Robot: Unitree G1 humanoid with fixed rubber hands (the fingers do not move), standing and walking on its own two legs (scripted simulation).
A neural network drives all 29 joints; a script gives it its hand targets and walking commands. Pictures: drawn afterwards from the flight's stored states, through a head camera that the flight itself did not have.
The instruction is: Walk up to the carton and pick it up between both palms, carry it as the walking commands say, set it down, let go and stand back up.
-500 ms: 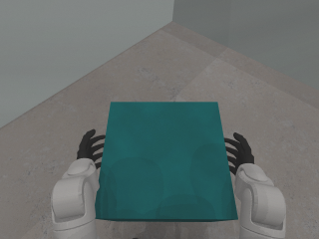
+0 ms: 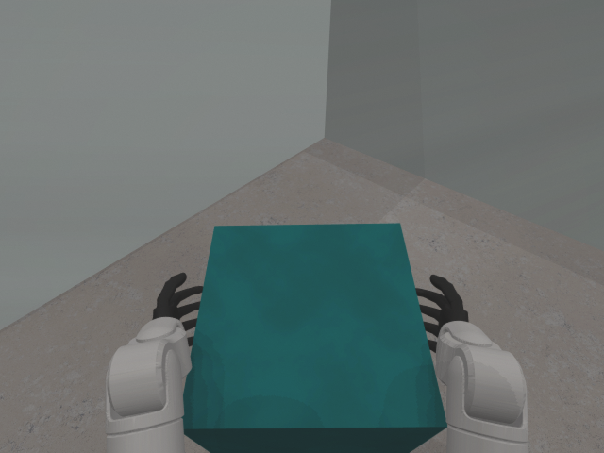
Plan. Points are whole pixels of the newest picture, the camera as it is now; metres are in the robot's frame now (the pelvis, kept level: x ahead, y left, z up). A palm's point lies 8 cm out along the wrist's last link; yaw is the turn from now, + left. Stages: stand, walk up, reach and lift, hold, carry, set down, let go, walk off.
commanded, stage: carry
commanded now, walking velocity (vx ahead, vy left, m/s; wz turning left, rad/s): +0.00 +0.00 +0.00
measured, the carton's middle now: (308, 342) +0.30 +0.00 +0.01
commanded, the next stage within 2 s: none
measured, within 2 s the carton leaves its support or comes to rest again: neither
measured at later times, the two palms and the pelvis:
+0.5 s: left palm (139, 367) +0.22 +0.20 +0.08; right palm (438, 369) +0.23 -0.14 +0.09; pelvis -0.04 +0.02 +0.00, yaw +0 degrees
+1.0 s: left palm (118, 391) +0.20 +0.22 +0.07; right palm (421, 387) +0.21 -0.12 +0.07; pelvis -0.07 +0.04 +0.00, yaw +1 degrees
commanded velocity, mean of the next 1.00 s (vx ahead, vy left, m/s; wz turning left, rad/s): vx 0.00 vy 0.00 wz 0.00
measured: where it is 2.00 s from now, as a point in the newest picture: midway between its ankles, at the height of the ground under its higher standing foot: outside the picture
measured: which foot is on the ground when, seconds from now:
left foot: down 0.00-1.00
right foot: down 0.00-1.00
